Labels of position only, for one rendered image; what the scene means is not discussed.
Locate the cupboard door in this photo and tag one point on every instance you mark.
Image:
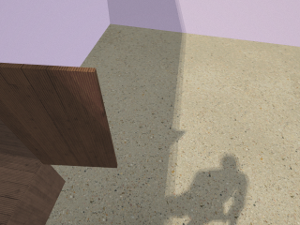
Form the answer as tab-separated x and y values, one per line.
58	113

